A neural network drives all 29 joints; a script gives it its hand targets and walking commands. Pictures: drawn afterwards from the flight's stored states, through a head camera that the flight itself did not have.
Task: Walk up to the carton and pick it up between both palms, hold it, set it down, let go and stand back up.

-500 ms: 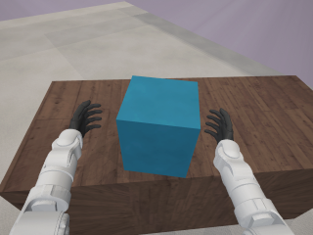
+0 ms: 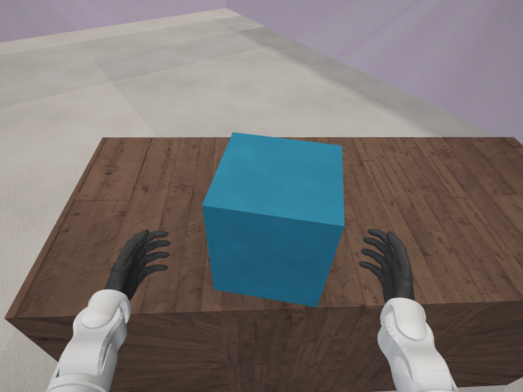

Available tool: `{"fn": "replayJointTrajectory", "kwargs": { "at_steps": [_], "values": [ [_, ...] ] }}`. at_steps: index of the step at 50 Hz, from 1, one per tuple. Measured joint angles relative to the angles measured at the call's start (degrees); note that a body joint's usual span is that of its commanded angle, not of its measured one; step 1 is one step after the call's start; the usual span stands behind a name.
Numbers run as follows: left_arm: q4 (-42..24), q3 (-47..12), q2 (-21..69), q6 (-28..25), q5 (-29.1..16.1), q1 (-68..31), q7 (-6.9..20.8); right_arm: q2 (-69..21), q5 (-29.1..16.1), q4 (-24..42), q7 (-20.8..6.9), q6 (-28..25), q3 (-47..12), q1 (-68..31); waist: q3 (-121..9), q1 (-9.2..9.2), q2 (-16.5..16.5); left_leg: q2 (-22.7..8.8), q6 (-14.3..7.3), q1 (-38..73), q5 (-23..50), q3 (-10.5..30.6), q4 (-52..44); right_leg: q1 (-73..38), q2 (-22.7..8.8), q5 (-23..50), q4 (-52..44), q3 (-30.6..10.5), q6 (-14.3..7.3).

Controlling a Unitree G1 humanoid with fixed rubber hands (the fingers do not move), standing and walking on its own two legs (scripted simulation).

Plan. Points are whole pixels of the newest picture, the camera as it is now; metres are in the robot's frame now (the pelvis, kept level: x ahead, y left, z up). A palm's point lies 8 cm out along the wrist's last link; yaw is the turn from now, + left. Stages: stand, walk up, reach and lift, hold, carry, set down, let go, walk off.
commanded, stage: set down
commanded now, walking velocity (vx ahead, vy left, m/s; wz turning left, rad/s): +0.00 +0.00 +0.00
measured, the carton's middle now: (275, 220) +0.44 -0.01 +0.01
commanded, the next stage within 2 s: let go in 1.52 s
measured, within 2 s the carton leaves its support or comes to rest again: neither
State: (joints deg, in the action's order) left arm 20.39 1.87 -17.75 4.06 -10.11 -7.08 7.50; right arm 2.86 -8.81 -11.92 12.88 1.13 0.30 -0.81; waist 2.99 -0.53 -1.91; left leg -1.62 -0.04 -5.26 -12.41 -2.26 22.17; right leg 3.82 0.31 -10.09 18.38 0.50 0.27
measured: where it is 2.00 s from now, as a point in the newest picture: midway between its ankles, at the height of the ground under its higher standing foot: outside the picture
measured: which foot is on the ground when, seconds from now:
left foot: down 0.00-1.00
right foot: down 0.00-1.00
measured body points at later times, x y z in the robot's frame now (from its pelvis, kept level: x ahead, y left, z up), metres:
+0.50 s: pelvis +0.00 +0.01 +0.00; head +0.00 +0.02 +0.45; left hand +0.24 +0.24 +0.00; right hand +0.24 -0.18 +0.00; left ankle +0.00 +0.11 -0.75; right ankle +0.00 -0.12 -0.75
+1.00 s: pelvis +0.01 -0.01 +0.00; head +0.01 +0.00 +0.45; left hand +0.22 +0.23 -0.04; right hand +0.22 -0.20 -0.04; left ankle +0.00 +0.11 -0.75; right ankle +0.00 -0.13 -0.75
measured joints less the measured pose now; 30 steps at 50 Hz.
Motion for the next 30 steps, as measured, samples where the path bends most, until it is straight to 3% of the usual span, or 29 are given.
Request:
{"fn": "replayJointTrajectory", "kwargs": {
  "at_steps": [7,16,24,30],
  "values": [
    [1.6,-2.5,-1.0,-6.9,-1.2,7.0,-0.1,-1.3,1.3,-1.2,-1.3,-2.3,0.6,6.6,-0.1,-0.66,-0.8,0.4,0.0,-0.2,-0.1,0.6,0.1,0.1,-0.4,-0.5,0.3,0.6,-0.1],
    [0.8,-5.7,-2.7,-13.9,-4.1,11.9,-0.6,-1.8,1.7,-3.7,-2.4,-8.9,0.7,9.9,-0.1,-0.64,0.7,0.7,-0.4,-2.3,-0.7,0.7,1.7,1.8,-0.7,-0.8,1.3,0.7,0.2],
    [2.7,-5.7,-2.4,-15.6,-4.0,12.7,-0.6,-0.6,1.6,-7.3,-3.4,-12.3,0.2,10.4,-0.3,-1.04,1.2,0.8,-0.6,-2.0,-1.0,0.3,2.0,1.8,-0.8,-1.2,2.1,0.3,0.1],
    [3.7,-5.6,-1.3,-13.9,-2.2,14.1,-0.7,-0.1,2.2,-10.2,-4.0,-12.9,-0.2,10.6,-0.1,-1.6,0.6,0.6,-0.3,-0.6,-1.0,0.3,1.5,0.7,-0.6,-1.5,2.1,0.2,-0.4]
  ]
}}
